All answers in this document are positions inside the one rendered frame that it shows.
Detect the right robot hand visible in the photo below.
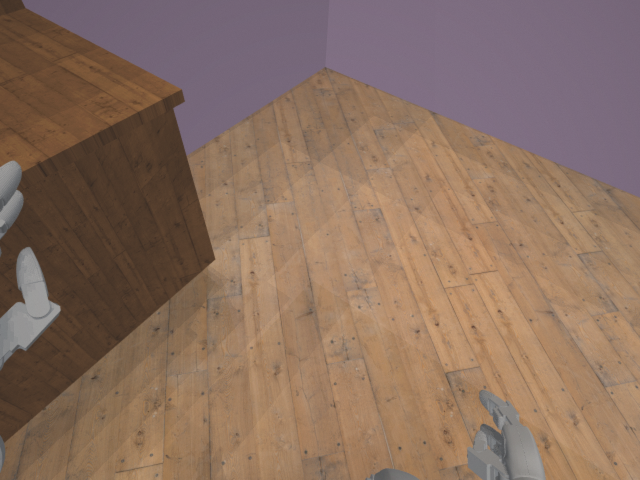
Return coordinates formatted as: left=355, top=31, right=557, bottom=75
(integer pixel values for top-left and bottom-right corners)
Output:
left=467, top=390, right=546, bottom=480

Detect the left robot hand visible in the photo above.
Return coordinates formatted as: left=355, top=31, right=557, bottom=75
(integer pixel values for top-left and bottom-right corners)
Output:
left=0, top=161, right=61, bottom=371

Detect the counter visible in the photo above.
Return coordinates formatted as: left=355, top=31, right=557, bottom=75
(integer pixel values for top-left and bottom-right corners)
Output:
left=0, top=0, right=215, bottom=443

